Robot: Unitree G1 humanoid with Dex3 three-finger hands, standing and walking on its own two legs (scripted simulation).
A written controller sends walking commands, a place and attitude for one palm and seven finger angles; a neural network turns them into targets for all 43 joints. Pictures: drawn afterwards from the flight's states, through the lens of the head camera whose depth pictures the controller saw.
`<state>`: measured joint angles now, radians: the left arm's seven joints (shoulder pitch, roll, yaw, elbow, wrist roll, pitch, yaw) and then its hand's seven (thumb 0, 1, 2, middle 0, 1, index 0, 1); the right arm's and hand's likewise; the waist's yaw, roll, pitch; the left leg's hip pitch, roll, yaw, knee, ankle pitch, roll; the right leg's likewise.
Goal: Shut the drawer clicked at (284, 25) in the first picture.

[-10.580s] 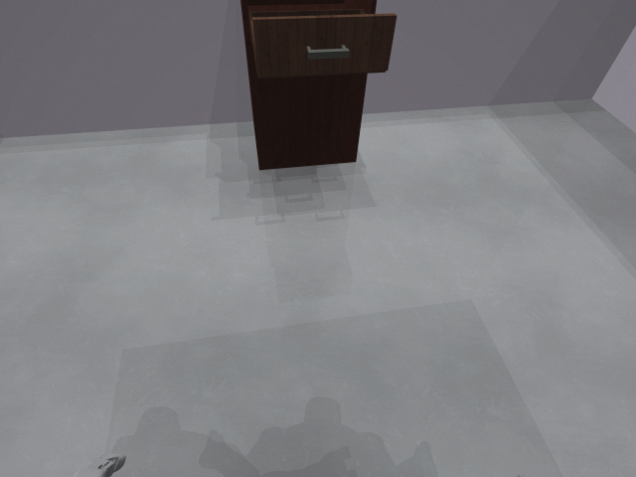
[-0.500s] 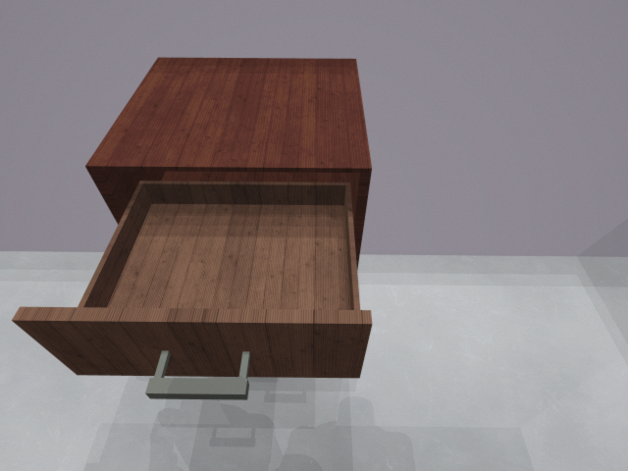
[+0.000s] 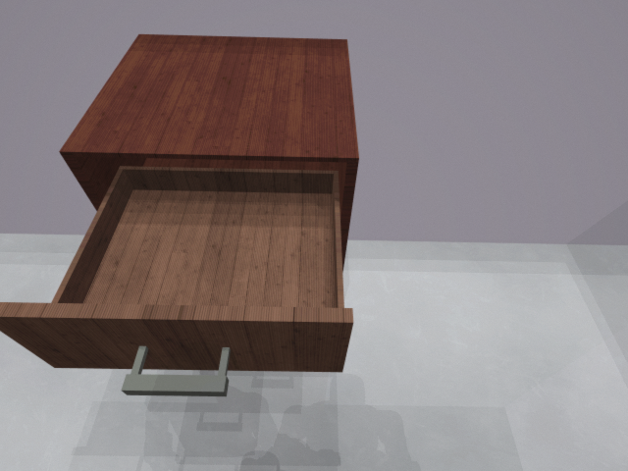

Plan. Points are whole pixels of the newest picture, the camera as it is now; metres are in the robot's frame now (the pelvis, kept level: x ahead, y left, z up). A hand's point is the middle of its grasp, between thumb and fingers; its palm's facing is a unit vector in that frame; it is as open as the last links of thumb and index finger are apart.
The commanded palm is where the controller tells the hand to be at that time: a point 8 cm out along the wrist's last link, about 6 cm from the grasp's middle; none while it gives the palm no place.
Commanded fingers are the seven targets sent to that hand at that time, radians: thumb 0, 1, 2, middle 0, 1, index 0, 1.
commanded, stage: come to a stop and stand still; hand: left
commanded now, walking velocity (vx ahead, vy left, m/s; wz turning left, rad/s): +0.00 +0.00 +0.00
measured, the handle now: (180, 369) +0.25 +0.20 -0.05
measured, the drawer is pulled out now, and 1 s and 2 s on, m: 0.30 0.30 0.30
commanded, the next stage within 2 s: look again from close up in 0.98 s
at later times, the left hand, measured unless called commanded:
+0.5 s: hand out of the picture +0.00 +0.15 -0.17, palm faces +0.03 -0.98 -0.20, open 7.4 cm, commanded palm none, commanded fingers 0.00 0.90 0.90 -0.20 -0.30 -0.20 -0.30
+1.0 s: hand out of the picture +0.01 +0.16 -0.17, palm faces +0.03 -0.98 -0.19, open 7.3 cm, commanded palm none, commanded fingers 0.00 0.90 0.90 -0.20 -0.30 -0.20 -0.30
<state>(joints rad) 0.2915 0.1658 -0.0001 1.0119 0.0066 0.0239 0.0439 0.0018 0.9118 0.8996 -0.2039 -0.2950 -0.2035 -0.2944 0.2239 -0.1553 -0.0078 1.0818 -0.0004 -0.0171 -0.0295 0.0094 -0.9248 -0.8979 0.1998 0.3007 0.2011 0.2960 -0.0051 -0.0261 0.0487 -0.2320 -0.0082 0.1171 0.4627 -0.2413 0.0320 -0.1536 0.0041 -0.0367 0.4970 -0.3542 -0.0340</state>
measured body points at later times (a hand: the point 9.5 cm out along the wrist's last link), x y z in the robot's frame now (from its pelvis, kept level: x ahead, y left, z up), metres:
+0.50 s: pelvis +0.00 -0.03 +0.00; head +0.03 -0.02 +0.45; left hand +0.00 +0.20 -0.16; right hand -0.01 -0.25 -0.16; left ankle +0.00 +0.10 -0.74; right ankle -0.06 -0.09 -0.74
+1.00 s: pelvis +0.01 -0.01 +0.00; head +0.03 +0.00 +0.45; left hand +0.01 +0.22 -0.16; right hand +0.01 -0.22 -0.16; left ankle +0.00 +0.10 -0.74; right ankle -0.06 -0.09 -0.74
